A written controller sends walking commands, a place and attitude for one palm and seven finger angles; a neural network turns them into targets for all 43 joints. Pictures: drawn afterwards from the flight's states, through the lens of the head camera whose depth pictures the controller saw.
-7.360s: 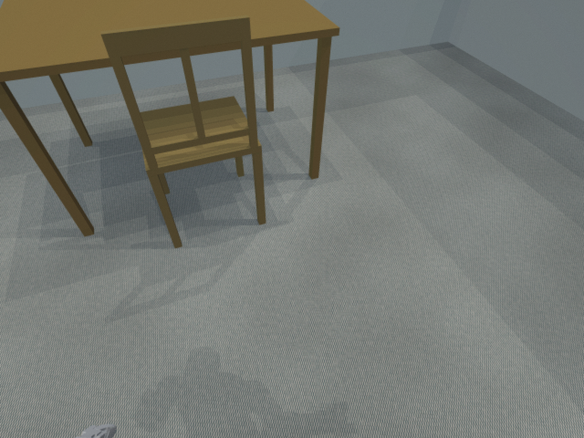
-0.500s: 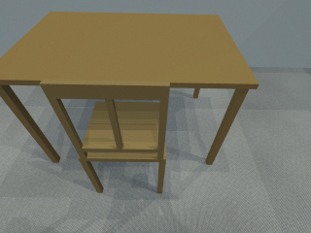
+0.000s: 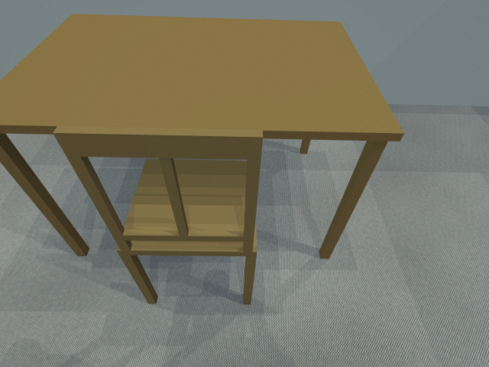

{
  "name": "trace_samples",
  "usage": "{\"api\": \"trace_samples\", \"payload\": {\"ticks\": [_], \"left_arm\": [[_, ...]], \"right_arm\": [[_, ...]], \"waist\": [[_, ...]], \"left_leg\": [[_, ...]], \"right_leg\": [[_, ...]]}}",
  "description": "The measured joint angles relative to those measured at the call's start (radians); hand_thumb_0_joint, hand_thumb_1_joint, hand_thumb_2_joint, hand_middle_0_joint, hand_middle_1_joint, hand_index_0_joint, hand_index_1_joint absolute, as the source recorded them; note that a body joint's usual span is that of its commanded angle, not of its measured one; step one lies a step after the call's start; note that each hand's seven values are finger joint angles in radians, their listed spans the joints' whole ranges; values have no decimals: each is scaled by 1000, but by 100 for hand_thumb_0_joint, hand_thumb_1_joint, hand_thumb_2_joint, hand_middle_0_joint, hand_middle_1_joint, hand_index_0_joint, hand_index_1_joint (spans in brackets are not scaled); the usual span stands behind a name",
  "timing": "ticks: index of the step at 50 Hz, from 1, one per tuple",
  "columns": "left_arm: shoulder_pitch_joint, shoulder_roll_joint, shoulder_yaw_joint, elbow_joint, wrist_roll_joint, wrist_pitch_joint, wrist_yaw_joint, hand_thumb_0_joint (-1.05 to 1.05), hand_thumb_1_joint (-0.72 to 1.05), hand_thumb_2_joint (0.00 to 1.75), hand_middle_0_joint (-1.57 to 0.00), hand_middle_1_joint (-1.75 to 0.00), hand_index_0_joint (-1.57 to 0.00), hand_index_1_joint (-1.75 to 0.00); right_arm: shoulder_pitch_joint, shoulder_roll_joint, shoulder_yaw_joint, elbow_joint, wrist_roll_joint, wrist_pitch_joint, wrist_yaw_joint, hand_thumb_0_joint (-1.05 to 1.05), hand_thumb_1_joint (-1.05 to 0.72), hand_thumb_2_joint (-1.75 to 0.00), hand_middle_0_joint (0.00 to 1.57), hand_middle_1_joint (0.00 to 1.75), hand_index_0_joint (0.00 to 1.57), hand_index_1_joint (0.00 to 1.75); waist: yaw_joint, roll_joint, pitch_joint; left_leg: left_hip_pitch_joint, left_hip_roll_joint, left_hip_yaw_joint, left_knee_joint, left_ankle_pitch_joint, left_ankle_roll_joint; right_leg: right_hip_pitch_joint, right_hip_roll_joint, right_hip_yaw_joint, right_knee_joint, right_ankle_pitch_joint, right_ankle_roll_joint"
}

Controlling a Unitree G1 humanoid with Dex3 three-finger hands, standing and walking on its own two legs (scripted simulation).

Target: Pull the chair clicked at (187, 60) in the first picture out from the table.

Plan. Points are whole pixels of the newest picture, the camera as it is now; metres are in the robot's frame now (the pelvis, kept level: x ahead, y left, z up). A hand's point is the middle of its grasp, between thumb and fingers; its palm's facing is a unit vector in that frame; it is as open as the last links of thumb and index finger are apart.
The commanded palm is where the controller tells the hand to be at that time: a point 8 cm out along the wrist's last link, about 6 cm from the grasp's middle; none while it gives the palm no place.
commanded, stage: shuffle to correct the standing spot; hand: left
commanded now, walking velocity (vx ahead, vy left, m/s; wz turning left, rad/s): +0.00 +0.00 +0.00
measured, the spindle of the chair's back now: (176, 200) +0.49 +0.20 -0.10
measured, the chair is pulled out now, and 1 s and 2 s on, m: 0.00 0.00 0.00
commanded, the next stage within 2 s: come to a stop and stand still in 0.30 s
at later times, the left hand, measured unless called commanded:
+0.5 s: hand out of the picture -0.01 +0.14 -0.19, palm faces +0.10 -0.98 -0.16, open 7.4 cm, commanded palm none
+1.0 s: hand out of the picture +0.06 +0.19 -0.18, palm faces +0.04 -0.96 -0.27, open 7.4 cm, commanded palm none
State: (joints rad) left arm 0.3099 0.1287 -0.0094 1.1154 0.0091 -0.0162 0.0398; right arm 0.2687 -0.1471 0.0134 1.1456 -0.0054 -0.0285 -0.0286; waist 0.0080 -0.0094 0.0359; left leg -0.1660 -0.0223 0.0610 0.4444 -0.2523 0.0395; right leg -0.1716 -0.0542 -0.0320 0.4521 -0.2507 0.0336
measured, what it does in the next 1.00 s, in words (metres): stands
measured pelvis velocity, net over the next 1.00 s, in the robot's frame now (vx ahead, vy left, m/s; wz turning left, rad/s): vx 0.01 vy -0.01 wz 0.01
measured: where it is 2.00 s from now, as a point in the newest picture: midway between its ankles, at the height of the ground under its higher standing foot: outside the picture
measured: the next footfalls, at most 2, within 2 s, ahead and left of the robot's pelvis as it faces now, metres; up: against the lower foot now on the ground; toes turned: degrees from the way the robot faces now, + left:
none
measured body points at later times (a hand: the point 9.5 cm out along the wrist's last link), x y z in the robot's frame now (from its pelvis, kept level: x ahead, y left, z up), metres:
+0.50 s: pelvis +0.05 -0.02 -0.01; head +0.06 -0.01 +0.44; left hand -0.02 +0.19 -0.17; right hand +0.02 -0.23 -0.17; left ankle -0.01 +0.09 -0.74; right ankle +0.00 -0.14 -0.74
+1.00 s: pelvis +0.01 -0.01 -0.01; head +0.02 -0.01 +0.44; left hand +0.06 +0.24 -0.16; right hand +0.08 -0.25 -0.16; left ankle -0.01 +0.09 -0.74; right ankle -0.01 -0.14 -0.74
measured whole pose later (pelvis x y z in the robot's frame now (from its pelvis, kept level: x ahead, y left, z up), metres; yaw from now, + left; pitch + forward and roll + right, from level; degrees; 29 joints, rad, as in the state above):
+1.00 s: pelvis +0.01 -0.01 -0.01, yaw +1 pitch -2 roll +0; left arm 0.24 0.21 0.01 0.97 0.01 -0.01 0.06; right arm 0.20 -0.18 -0.03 0.97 -0.01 -0.01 -0.02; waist -0.01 -0.01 0.05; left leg -0.22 0.00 0.08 0.57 -0.33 0.02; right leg -0.23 -0.05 -0.05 0.60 -0.34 0.01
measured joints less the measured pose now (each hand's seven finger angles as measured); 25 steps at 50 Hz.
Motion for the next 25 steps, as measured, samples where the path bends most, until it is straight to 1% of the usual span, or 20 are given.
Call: {"api": "trace_samples", "payload": {"ticks": [8, 15, 21, 23, 25], "left_arm": [[3, 2, 4, -2, 0, -1, 0, 0, 91, 90, -20, -30, -20, -30], [41, 7, 16, -4, 12, 5, -14, 0, 91, 90, -20, -30, -19, -30], [77, 0, 27, -2, 9, -16, -16, 0, 91, 90, -20, -30, -19, -30], [87, -4, 31, 0, 7, -23, -12, 0, 91, 90, -20, -30, -20, -30], [95, -7, 32, 6, 7, -23, -6, 0, 91, 90, -20, -30, -20, -30]], "right_arm": [[10, 9, 2, 6, -1, 0, 1, 0, -92, -90, 20, 30, 20, 30], [48, 22, -11, 5, -9, 12, 9, 0, -91, -90, 20, 30, 20, 30], [75, 23, -15, 3, -10, 2, 8, 0, -91, -90, 20, 30, 20, 30], [72, 23, -16, 1, -11, 3, 6, 0, -91, -90, 20, 30, 20, 30], [60, 24, -14, 2, -8, 2, 1, 0, -91, -90, 20, 30, 20, 30]], "waist": [[-1, 0, -2], [-4, -3, -27], [-2, 16, -29], [-1, 17, -26], [4, 8, -23]], "left_leg": [[-2, 4, -4, -1, 1, -5], [-16, 8, -6, 42, -41, -12], [-40, 33, -26, 123, -105, -24], [-56, 45, -19, 171, -125, -19], [-42, 50, -8, 167, -148, -27]], "right_leg": [[-2, 4, -4, 2, -2, -6], [-26, 7, -5, 68, -58, -26], [-23, 28, -26, 102, -106, -34], [-17, 34, -37, 112, -123, -38], [-9, 34, -40, 117, -138, -37]]}}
